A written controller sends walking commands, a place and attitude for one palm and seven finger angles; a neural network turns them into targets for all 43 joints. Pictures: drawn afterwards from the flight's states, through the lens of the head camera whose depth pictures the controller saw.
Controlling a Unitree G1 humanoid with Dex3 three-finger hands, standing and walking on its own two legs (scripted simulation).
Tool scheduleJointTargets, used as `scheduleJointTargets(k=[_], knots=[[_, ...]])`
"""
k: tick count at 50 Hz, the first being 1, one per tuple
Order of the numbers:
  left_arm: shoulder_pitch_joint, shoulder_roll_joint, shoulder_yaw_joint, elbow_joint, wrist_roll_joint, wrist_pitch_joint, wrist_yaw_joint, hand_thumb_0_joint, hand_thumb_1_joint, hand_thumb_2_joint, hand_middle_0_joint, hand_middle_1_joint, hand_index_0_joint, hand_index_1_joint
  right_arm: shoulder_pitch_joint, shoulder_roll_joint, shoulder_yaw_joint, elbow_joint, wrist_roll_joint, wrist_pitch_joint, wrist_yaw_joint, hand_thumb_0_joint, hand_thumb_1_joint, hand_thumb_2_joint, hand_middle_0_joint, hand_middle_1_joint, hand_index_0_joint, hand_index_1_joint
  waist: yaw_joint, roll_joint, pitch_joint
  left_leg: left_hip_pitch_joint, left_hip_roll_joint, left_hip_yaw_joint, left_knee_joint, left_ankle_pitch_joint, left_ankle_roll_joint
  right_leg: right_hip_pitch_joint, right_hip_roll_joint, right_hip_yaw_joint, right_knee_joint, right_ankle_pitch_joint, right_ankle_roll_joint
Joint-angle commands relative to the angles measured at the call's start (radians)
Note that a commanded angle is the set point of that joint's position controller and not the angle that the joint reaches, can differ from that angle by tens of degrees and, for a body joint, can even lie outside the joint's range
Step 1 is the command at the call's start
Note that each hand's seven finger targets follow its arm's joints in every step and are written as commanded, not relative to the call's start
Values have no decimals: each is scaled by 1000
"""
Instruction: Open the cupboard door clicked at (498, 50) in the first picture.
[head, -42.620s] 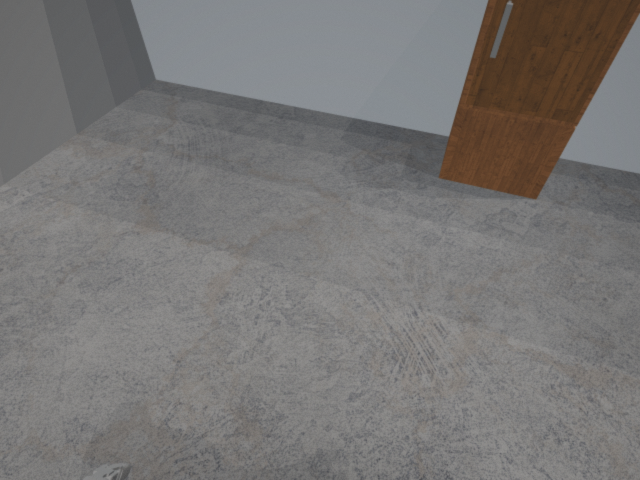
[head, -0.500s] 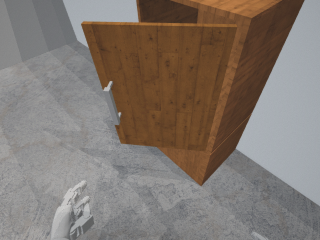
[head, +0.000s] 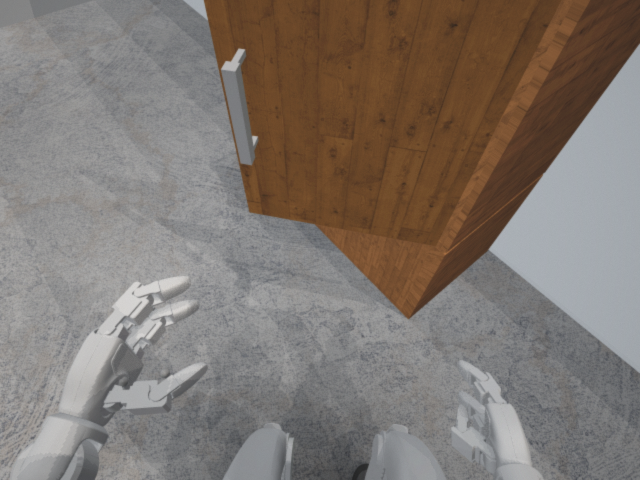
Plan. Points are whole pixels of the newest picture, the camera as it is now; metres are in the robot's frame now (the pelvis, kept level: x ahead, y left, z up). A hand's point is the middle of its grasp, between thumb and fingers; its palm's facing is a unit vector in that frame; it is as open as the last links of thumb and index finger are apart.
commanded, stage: raise the hand with hooked fingers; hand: left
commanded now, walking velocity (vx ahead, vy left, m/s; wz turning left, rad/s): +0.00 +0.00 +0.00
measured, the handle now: (244, 111) +0.62 +0.18 +0.06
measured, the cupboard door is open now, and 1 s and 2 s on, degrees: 39 39 39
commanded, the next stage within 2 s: move the hooked fingers beside the handle in 1.42 s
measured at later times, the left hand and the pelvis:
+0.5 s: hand (118, 326) +0.26 +0.25 +0.06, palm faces -0.09 -0.99 -0.06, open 13.0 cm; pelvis +0.01 +0.02 +0.02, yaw -1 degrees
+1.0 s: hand (85, 274) +0.31 +0.30 +0.08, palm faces -0.10 -0.99 -0.05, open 14.0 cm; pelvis +0.01 +0.02 +0.03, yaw -1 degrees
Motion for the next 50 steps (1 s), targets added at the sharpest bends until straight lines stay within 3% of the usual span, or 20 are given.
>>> scheduleJointTargets(k=[1,3,4,8,9,13,14,18,23,24,26,33,34,35,38,39,42,44,46,50], knots=[[-23,170,158,-176,-56,17,-5,0,83,550,-258,-825,-258,-825,-26,-177,-96,-166,11,-65,-22,0,-900,-900,200,300,200,300,-15,-2,-319,81,-33,-56,-253,277,-3,328,31,137,-211,72,31],[-21,143,141,-183,-59,12,14,0,37,530,-262,-855,-262,-855,-23,-171,-95,-162,9,-74,-20,0,-900,-900,200,300,200,300,-17,-6,-302,92,-33,-60,-271,285,-4,319,32,127,-215,77,33],[-26,158,156,-164,-65,7,17,0,13,520,-263,-870,-263,-870,-24,-174,-93,-159,4,-76,-19,0,-900,-900,200,300,200,300,-9,-6,-280,91,-32,-64,-274,299,-7,314,38,118,-206,86,24],[-68,152,142,-122,-47,-27,29,0,-80,480,-270,-930,-270,-930,2,-188,-96,-148,5,-86,-18,0,-900,-900,200,300,200,300,-36,-20,-215,77,-33,-60,-294,219,-6,255,33,114,-232,-1,31],[-86,170,148,-106,-46,-31,22,0,-103,470,-272,-945,-272,-945,4,-197,-94,-148,4,-87,-19,0,-900,-900,200,300,200,300,-33,-5,-198,80,-32,-65,-298,219,-7,245,37,109,-224,-2,22],[-115,190,161,-96,-45,-43,11,0,-197,430,-278,-1005,-278,-1005,33,-214,-97,-152,10,-91,-22,0,-900,-900,200,300,200,300,-38,21,-208,115,-33,-63,-323,208,-7,247,34,105,-239,0,25],[-150,218,173,-101,-48,-44,7,0,-220,420,-280,-1020,-280,-1020,34,-221,-93,-152,6,-90,-23,0,-900,-900,200,300,200,300,-39,35,-215,117,-33,-68,-321,220,-8,249,38,102,-226,14,20],[-147,232,195,-121,-53,-51,2,0,-313,380,-287,-1080,-287,-1080,56,-223,-98,-148,6,-91,-21,0,-900,-900,200,300,200,300,-34,70,-261,190,-28,-71,-333,324,-17,279,39,89,-223,111,22],[-189,247,214,-45,-63,-28,-25,0,-430,330,-295,-1155,-295,-1155,64,-232,-95,-142,7,-77,-19,0,-900,-900,200,300,200,300,-45,57,-227,195,-24,-72,-332,357,-23,276,45,82,-228,148,24],[-216,261,222,-39,-67,-23,-35,0,-453,320,-297,-1170,-297,-1170,65,-236,-92,-142,4,-76,-20,0,-900,-900,200,300,200,300,-43,82,-220,195,-24,-72,-329,377,-24,276,49,83,-221,165,17],[-243,285,238,-23,-67,-12,-52,0,-500,300,-300,-1200,-300,-1200,68,-239,-90,-143,5,-73,-18,0,-900,-900,200,300,200,300,-44,76,-239,212,-22,-76,-333,387,-27,283,48,81,-226,171,20],[-348,335,282,56,-89,12,-108,0,-500,300,-300,-1200,-300,-1200,75,-247,-81,-138,6,-68,-26,0,-900,-900,200,300,200,300,-48,54,-254,214,-21,-74,-333,397,-24,307,52,87,-239,191,21],[-373,345,284,74,-92,17,-121,0,-500,300,-300,-1200,-300,-1200,76,-249,-77,-134,4,-68,-25,0,-900,-900,200,300,200,300,-47,103,-240,222,-22,-73,-328,410,-28,292,57,88,-234,196,13],[-402,364,298,61,-92,15,-129,0,-500,300,-300,-1200,-300,-1200,78,-249,-76,-131,3,-67,-24,0,-900,-900,200,300,200,300,-45,108,-277,244,-20,-76,-332,437,-31,305,54,87,-230,212,14],[-402,370,310,104,-101,22,-147,0,-500,300,-300,-1200,-300,-1200,88,-250,-79,-129,6,-68,-24,0,-900,-900,200,300,200,300,-47,66,-283,246,-19,-76,-333,456,-28,313,55,87,-240,229,19],[-423,394,326,121,-106,25,-158,0,-500,300,-300,-1200,-300,-1200,88,-255,-76,-128,1,-67,-23,0,-900,-900,200,300,200,300,-42,86,-279,243,-19,-77,-325,488,-32,314,59,86,-230,248,12],[-452,414,348,177,-111,33,-178,0,-500,300,-300,-1200,-300,-1200,92,-257,-77,-127,4,-57,-24,0,-900,-900,200,300,200,300,-46,45,-278,214,-20,-68,-329,439,-24,328,56,93,-243,226,18],[-487,442,364,179,-115,28,-188,0,-500,300,-300,-1200,-300,-1200,94,-260,-77,-127,3,-58,-23,0,-900,-900,200,300,200,300,-38,102,-283,230,-20,-68,-328,468,-29,325,57,96,-238,235,9],[-498,454,371,187,-115,27,-197,0,-500,300,-300,-1200,-300,-1200,107,-262,-80,-123,5,-54,-22,0,-900,-900,200,300,200,300,-42,100,-308,260,-16,-70,-335,495,-30,324,56,96,-246,244,14],[-452,414,345,228,-121,39,-216,0,-500,300,-300,-1200,-300,-1200,115,-264,-81,-131,6,-52,-13,0,-900,-900,200,300,200,300,-41,77,-300,248,-16,-66,-337,499,-26,322,58,96,-250,245,16]])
